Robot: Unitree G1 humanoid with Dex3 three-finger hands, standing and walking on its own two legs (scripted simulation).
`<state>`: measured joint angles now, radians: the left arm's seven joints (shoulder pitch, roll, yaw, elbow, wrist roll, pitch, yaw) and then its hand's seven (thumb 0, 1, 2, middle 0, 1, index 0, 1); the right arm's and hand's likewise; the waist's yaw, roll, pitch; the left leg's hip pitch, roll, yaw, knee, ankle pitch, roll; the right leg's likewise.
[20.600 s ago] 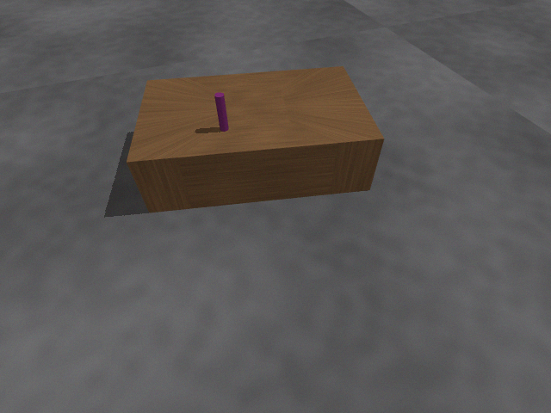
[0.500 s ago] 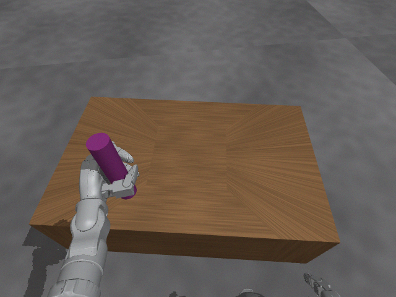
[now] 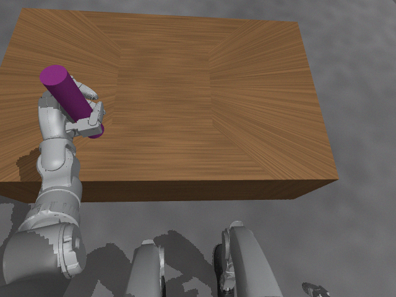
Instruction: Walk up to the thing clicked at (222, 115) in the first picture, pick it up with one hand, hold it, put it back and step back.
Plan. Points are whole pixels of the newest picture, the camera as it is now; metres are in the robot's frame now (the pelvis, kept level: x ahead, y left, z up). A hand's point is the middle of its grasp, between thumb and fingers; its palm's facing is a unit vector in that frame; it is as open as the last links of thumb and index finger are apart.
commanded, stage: crouch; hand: left
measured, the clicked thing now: (77, 107) +0.48 +0.20 +0.03
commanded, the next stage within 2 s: lower in 0.78 s
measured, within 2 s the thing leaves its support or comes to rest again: rests again in 1.98 s
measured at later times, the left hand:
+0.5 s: hand (101, 110) +0.53 +0.19 -0.07, palm faces +0.12 -0.99 -0.01, open 5.3 cm
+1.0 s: hand (104, 110) +0.55 +0.19 -0.10, palm faces +0.12 -0.99 -0.02, open 5.3 cm
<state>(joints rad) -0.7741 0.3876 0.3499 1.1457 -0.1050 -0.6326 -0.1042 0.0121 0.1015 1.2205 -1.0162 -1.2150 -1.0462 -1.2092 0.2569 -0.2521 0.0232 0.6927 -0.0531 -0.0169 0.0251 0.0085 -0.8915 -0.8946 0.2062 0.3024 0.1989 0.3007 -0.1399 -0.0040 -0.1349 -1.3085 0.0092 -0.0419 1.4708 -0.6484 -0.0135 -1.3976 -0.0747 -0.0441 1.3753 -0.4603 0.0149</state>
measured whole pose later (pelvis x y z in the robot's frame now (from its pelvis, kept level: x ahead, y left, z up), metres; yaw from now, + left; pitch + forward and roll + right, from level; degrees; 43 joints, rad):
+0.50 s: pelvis -0.02 +0.00 -0.07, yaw -1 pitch +36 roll -3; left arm -1.01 0.54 0.44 1.24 -0.03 -0.55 -0.10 0.01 0.10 1.22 -1.02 -1.21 -1.05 -1.21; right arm 0.27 -0.26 0.07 0.68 -0.06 -0.01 0.04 0.01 -0.91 -0.90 0.21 0.30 0.20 0.30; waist -0.23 0.02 -0.15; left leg -1.66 0.00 -0.06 1.74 -0.69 -0.01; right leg -1.74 -0.08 -0.04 1.60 -0.48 0.02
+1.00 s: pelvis -0.03 +0.01 -0.11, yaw -1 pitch +38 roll -4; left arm -1.13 0.60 0.45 1.28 0.00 -0.48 -0.10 0.01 0.10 1.22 -1.02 -1.22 -1.05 -1.21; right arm 0.27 -0.27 0.09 0.65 -0.07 0.00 0.04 0.00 -0.91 -0.90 0.21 0.30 0.20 0.30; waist -0.25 0.02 -0.14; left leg -1.81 -0.01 -0.06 1.87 -0.72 0.00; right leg -1.89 -0.09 -0.03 1.73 -0.50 0.02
